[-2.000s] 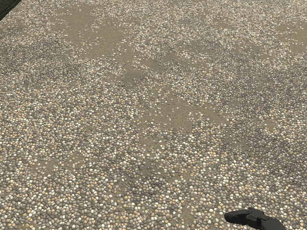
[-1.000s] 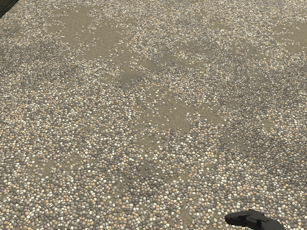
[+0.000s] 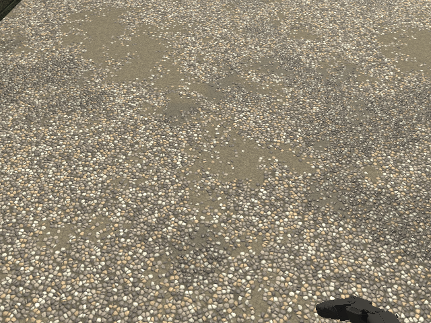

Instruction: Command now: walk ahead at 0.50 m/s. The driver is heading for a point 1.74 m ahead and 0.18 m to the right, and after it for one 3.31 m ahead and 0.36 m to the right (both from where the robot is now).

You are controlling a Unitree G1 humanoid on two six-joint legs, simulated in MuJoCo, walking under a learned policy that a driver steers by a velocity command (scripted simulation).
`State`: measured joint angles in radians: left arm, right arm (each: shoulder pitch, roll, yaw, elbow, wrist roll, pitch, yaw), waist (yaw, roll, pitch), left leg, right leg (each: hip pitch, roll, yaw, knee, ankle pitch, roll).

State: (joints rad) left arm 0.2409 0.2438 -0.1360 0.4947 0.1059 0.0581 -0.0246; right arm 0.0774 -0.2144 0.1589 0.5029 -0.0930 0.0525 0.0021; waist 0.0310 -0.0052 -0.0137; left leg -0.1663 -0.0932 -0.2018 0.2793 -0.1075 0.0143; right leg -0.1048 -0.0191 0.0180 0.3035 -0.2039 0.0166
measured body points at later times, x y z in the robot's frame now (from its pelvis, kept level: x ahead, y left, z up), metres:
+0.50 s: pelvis +0.01 +0.00 +0.00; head +0.00 +0.00 +0.45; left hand +0.07 +0.24 -0.12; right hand +0.16 -0.21 -0.10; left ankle +0.02 +0.11 -0.75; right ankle -0.03 -0.13 -0.75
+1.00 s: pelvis +0.01 +0.00 +0.00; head +0.01 +0.00 +0.45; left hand +0.01 +0.22 -0.14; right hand +0.12 -0.22 -0.12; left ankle +0.02 +0.11 -0.75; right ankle -0.03 -0.13 -0.75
